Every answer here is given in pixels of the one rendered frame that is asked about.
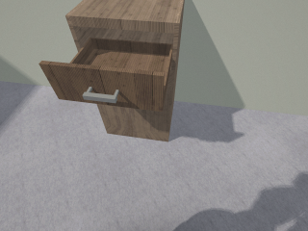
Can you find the cabinet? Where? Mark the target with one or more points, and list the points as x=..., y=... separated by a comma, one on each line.
x=158, y=21

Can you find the drawer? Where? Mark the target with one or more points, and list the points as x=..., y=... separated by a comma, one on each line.
x=139, y=70

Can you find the handle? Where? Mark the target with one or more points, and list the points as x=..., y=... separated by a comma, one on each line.
x=92, y=96

